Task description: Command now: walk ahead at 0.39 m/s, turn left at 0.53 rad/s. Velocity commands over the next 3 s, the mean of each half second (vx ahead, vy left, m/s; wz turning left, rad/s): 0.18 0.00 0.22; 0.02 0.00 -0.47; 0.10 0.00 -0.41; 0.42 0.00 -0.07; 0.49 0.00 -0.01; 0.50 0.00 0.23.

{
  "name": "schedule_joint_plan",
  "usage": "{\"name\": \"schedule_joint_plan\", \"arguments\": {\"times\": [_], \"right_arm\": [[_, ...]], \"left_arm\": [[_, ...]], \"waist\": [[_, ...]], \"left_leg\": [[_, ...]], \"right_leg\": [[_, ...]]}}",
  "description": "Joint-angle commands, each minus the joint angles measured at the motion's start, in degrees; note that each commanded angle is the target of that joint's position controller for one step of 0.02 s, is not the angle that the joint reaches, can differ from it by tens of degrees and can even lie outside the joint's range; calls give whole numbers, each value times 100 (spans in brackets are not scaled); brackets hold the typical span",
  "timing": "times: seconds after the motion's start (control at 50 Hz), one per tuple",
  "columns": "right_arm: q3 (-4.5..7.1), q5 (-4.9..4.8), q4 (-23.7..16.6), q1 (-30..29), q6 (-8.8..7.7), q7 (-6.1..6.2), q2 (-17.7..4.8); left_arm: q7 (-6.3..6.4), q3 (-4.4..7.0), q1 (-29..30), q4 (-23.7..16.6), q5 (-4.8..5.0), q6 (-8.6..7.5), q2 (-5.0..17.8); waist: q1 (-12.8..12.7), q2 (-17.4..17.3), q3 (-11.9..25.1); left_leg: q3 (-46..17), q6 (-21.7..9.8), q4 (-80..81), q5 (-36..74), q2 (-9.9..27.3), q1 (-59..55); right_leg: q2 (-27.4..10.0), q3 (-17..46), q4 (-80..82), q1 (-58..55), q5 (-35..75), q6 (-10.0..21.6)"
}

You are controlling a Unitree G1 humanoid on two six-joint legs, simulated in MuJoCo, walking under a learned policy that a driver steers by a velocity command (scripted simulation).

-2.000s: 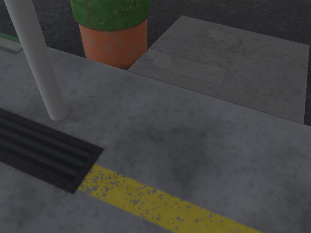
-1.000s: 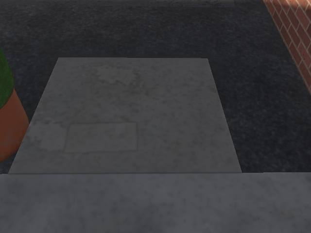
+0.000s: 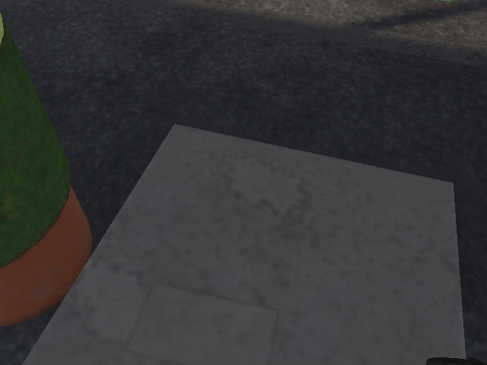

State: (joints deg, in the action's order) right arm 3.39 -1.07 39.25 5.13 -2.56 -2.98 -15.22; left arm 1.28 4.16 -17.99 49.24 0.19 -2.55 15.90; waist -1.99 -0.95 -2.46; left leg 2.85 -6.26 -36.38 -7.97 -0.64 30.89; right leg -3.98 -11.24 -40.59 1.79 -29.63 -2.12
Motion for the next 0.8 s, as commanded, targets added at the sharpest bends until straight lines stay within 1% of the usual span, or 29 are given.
{"name": "schedule_joint_plan", "arguments": {"times": [0.02, 0.04, 0.06, 0.08, 0.1, 0.12, 0.16, 0.18, 0.2, 0.24, 0.3, 0.36, 0.38, 0.4, 0.42, 0.44, 0.46, 0.48, 0.5, 0.52, 0.54, 0.56, 0.58, 0.6, 0.62, 0.64, 0.68, 0.76, 0.8], "right_arm": [[457, 73, -192, 1848, -52, 110, -1493], [370, 103, -219, 1547, -84, 99, -1211], [329, 21, -253, 1217, -86, 105, -1030], [298, -32, -312, 900, -42, 158, -903], [263, 48, -409, 729, -12, 200, -841], [275, 115, -457, 620, 16, 199, -907], [323, 143, -428, 574, 31, 244, -1057], [338, 125, -398, 610, 55, 284, -1109], [318, 104, -358, 608, 88, 328, -1080], [247, 73, -291, 590, 154, 401, -922], [106, 159, -106, 640, 161, 439, -655], [51, 250, 97, 672, 77, 376, -624], [59, 255, 144, 645, 58, 357, -671], [89, 223, 178, 621, 62, 356, -770], [120, 162, 195, 595, 91, 382, -864], [134, 103, 207, 594, 130, 426, -899], [147, 83, 214, 729, 150, 475, -913], [144, 144, 144, 751, 108, 516, -857], [136, 175, 69, 943, 72, 544, -728], [97, 261, -91, 449, 92, 516, -697], [117, 184, -163, 347, 152, 465, -745], [100, 124, -159, 294, 234, 451, -638], [93, 94, -172, 242, 295, 461, -567], [97, 105, -173, 167, 337, 482, -551], [80, 95, -202, 124, 354, 494, -441], [65, 92, -190, 144, 353, 491, -355], [78, 55, -135, 280, 324, 467, -357], [132, 43, -143, 400, 231, 393, -451], [188, 52, -71, 684, 163, 350, -493]], "left_arm": [[-117, -8, 52, -768, 13, -424, 634], [-136, 35, 518, -941, 176, -482, 801], [-90, 16, 595, -946, 90, -488, 740], [-31, 57, 644, -934, -39, -441, 778], [-15, 96, 572, -964, -66, -347, 829], [7, 108, 480, -983, -112, -253, 820], [57, 68, 329, -959, -119, -126, 641], [84, 47, 392, -990, -127, -91, 578], [90, 24, 379, -959, -120, -66, 526], [47, -21, 450, -896, -97, -55, 459], [-74, -67, 783, -901, -57, -116, 399], [-163, -25, 979, -962, -38, -152, 530], [-180, 0, 1032, -1014, -37, -156, 589], [-196, 27, 1066, -1078, -34, -158, 655], [-217, 50, 1030, -1121, -29, -158, 697], [-241, 63, 908, -1123, -31, -164, 709], [-252, 99, 785, -1130, -44, -176, 837], [-231, 141, 597, -1148, -75, -179, 1020], [-219, 219, 504, -1151, -119, -149, 1312], [-177, 167, -30, -1088, -122, -93, 1004], [-150, 111, -199, -1050, -108, -93, 885], [-125, 162, 41, -1132, -68, -62, 971], [-100, 181, 299, -1223, 31, 8, 1002], [-57, 177, 515, -1311, 78, 82, 953], [-36, 187, 633, -1355, 86, 175, 938], [-19, 222, 623, -1380, 62, 257, 973], [27, 273, 588, -1426, 31, 342, 1014], [54, 327, 631, -1500, 66, 415, 1051], [74, 323, 803, -1568, 124, 465, 1010]], "waist": [[827, -748, 2635], [808, -502, 1910], [571, 31, 1344], [376, 136, 948], [188, 57, 851], [63, 51, 796], [-50, -66, 837], [-42, -126, 884], [-40, -194, 997], [51, -331, 1199], [245, -361, 1134], [364, -410, 841], [370, -425, 744], [368, -455, 657], [333, -473, 601], [266, -449, 585], [250, -205, 657], [283, 195, 886], [447, 1168, 962], [-46, 1729, 1200], [-106, 1439, 1388], [-14, 948, 1360], [79, 597, 1078], [146, 450, 929], [214, 589, 809], [193, 799, 810], [176, 1035, 986], [153, 1166, 1005], [342, 1118, 931]], "left_leg": [[-4586, -1862, 1462, 1531, 2069, -5292], [-3534, -1594, 1373, 2532, 1885, -4722], [-2789, -1338, 1320, 3000, 1579, -3868], [-2347, -1164, 1436, 3091, 1361, -3089], [-2158, -1117, 1579, 3296, 1245, -2491], [-2072, -1101, 1670, 3543, 1149, -2106], [-1768, -1085, 1671, 4076, 1003, -1728], [-1673, -1042, 1624, 4182, 921, -1667], [-1515, -980, 1580, 4205, 892, -1728], [-1226, -785, 1496, 3989, 773, -1836], [-1071, -616, 1492, 3417, 775, -1911], [-1184, -639, 1353, 3073, 1019, -2050], [-1260, -643, 1235, 3135, 1113, -2149], [-1337, -642, 1069, 3225, 1194, -2281], [-1381, -615, 857, 3253, 1234, -2413], [-1367, -525, 612, 3175, 1204, -2475], [-1259, -315, 280, 2888, 1005, -2404], [-891, -54, -403, 2267, 522, -2078], [-241, 447, -1462, 599, -311, -1081], [-342, 699, -2395, -2232, -673, -156], [-823, 749, -3142, -2989, -519, 239], [-972, 785, -3488, -2811, -367, 362], [-940, 790, -3203, -2550, -223, 529], [-898, 780, -2578, -2263, -103, 373], [-753, 802, -1934, -2108, -139, 114], [-615, 850, -1584, -1937, -256, -136], [-608, 877, -1038, -1530, -337, -615], [-650, 795, -40, -1067, -360, -1017], [-536, 664, 1028, -364, -326, -1573]], "right_leg": [[594, 1687, -4224, 3918, -662, 37], [341, 1700, -4107, 4155, -252, 132], [106, 1632, -3636, 4051, 178, 141], [-48, 1559, -3189, 3823, 419, 75], [-120, 1590, -3016, 3405, 580, 37], [-97, 1575, -2811, 3166, 639, -35], [11, 1477, -2266, 2996, 860, -180], [93, 1452, -1960, 2994, 1044, -237], [118, 1415, -1704, 2992, 1330, -277], [82, 1388, -1194, 2816, 2136, -285], [-18, 1436, -366, 2483, 3017, -174], [-8, 1490, 137, 2373, 2818, 7], [31, 1467, 259, 2435, 2478, 88], [98, 1398, 356, 2537, 2140, 170], [168, 1316, 526, 2594, 1965, 254], [221, 1256, 875, 2463, 2204, 353], [114, 1436, 1185, 2065, 3641, 506], [-201, 2032, 1123, 1500, 5589, 789], [-905, 3048, 1234, 923, 6909, 1611], [-1551, 4145, 1788, 288, 7412, 2246], [-1630, 4315, 1868, -42, 6730, 2227], [-1399, 4040, 1794, 34, 5955, 1983], [-1235, 3744, 1863, 319, 5283, 1765], [-1011, 3495, 1994, 624, 4683, 1546], [-761, 3340, 2079, 903, 4275, 1394], [-623, 3286, 2138, 1043, 4132, 1359], [-519, 3262, 2204, 1158, 3845, 1307], [-507, 3683, 2256, 1181, 3100, 1244], [-305, 3729, 2101, 1397, 2579, 1042]]}}
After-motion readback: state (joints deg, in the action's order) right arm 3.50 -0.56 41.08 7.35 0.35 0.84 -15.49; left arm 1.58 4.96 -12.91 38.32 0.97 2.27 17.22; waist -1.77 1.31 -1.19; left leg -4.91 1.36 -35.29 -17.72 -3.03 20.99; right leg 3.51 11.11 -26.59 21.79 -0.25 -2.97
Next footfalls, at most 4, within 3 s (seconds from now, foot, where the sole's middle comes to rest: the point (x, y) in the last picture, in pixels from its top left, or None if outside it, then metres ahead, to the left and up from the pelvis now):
0.46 right None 0.28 -0.12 -0.76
0.82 left None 0.26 0.13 -0.75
1.28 right None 0.16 -0.12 -0.75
1.86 left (245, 345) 0.49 0.04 -0.78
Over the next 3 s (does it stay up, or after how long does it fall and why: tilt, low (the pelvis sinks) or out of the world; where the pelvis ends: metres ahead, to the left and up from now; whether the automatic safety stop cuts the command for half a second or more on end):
stays up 0.97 -0.23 -0.11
